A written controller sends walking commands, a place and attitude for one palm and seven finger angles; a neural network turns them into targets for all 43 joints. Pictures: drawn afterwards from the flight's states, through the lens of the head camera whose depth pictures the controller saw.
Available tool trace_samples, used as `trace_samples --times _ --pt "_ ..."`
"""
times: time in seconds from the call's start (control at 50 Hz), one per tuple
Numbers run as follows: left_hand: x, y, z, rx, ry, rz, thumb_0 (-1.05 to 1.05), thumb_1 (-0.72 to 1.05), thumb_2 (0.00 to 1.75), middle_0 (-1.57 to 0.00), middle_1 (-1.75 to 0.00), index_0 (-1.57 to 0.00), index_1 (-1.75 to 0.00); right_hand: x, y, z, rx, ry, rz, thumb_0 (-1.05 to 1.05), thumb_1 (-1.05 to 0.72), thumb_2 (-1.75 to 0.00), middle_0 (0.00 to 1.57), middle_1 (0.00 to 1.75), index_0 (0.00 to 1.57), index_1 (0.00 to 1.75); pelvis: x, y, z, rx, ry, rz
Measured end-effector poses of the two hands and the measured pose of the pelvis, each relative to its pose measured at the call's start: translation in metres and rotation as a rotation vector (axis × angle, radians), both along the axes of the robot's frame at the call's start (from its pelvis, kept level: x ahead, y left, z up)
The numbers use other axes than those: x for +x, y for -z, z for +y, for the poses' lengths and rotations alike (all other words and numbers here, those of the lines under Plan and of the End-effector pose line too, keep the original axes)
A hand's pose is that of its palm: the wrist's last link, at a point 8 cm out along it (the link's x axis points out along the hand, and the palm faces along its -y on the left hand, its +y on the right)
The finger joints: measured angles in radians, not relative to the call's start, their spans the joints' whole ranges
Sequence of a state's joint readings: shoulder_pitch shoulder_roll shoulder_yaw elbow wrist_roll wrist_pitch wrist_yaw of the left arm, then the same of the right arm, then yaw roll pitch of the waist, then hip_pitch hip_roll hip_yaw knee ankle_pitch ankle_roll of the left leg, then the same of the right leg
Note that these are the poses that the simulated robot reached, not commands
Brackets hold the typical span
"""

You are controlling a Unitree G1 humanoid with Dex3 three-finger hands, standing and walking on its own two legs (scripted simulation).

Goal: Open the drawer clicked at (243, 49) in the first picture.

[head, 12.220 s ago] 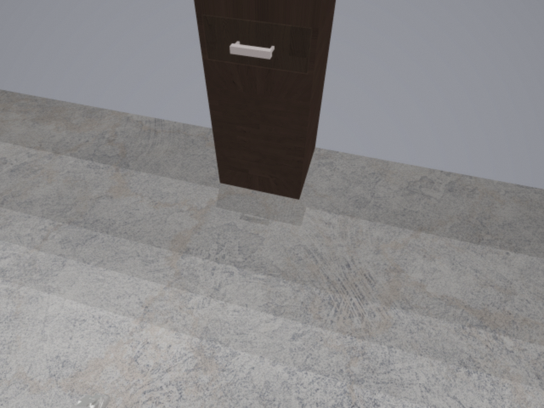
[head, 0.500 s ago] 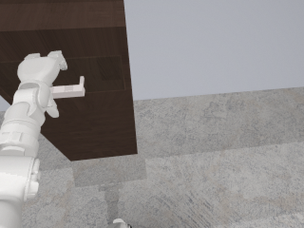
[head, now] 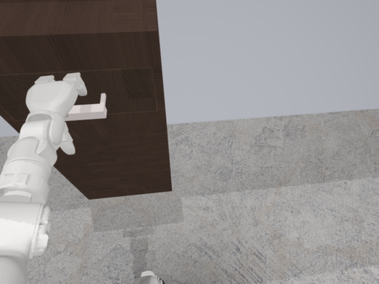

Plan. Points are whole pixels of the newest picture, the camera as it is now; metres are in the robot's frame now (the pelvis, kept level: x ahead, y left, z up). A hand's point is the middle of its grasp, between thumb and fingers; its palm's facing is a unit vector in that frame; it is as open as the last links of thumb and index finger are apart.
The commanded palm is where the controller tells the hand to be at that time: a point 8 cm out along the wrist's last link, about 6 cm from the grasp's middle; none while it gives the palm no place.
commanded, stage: lower the fingers behind the handle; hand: left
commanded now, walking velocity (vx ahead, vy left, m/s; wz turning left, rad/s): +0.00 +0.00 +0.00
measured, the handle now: (75, 105) +0.54 +0.27 +0.02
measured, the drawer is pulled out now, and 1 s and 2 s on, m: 0.00 0.00 0.00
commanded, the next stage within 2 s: close the thumb around the handle in 1.26 s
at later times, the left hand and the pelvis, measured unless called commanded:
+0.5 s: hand (75, 121) +0.48 +0.25 +0.03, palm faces -0.06 -0.05 -1.00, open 13.8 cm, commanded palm +0.46 +0.25 +0.08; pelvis -0.01 +0.00 -0.01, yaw +0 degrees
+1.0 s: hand (75, 127) +0.48 +0.26 +0.00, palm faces -0.06 -0.04 -1.00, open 13.8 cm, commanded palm +0.48 +0.25 +0.05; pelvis -0.01 +0.00 -0.02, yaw -1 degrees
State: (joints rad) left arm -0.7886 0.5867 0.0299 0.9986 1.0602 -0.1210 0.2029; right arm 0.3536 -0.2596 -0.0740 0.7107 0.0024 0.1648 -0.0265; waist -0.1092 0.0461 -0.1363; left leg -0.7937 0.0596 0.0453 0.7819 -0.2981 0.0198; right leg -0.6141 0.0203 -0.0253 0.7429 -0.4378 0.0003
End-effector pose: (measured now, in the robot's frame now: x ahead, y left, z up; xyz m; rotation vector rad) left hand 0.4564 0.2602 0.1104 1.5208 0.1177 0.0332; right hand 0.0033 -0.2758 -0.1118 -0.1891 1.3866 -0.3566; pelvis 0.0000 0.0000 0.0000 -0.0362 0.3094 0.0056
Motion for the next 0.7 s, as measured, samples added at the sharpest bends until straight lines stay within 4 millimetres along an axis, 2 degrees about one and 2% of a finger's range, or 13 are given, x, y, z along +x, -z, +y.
trace_samples --times 0.18,0.52,0.7 --pt "-0.001 0.010 -0.003 0.007 -0.020 0.005 -0.01 -0.49 0.30 -0.32 -1.20 -0.32 -1.20 0.003 0.004 0.004 0.007 -0.004 -0.020 0.00 -0.90 -0.89 0.20 0.30 0.20 0.30 -0.003 0.003 -0.001 -0.002 -0.001 0.008" --pt "0.003 0.031 -0.008 0.003 -0.002 0.006 -0.01 -0.49 0.30 -0.32 -1.20 -0.32 -1.20 -0.026 0.011 0.004 -0.003 0.021 0.051 0.00 -0.90 -0.89 0.20 0.30 0.20 0.30 -0.005 0.012 -0.001 -0.008 0.007 0.046" --pt "0.003 0.047 -0.002 0.014 -0.035 0.034 0.00 -0.49 0.30 -0.32 -1.20 -0.32 -1.20 -0.028 0.013 0.005 -0.008 0.024 0.057 0.00 -0.90 -0.89 0.20 0.30 0.20 0.30 -0.007 0.015 -0.001 -0.012 0.007 0.060"
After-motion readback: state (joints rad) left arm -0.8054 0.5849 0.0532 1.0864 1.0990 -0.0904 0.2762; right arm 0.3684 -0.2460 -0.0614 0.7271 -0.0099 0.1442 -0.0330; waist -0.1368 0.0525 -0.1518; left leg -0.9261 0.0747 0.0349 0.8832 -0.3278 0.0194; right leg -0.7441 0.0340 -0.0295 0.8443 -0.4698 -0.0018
